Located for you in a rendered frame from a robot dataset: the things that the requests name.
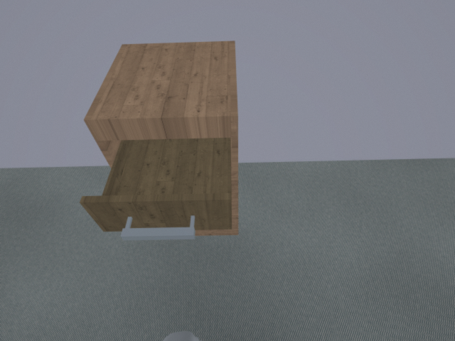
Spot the handle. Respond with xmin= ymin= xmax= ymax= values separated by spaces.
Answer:
xmin=121 ymin=215 xmax=196 ymax=240

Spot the drawer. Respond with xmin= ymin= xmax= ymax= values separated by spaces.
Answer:
xmin=80 ymin=138 xmax=232 ymax=232

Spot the cabinet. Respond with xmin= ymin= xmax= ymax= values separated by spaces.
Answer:
xmin=84 ymin=40 xmax=238 ymax=236

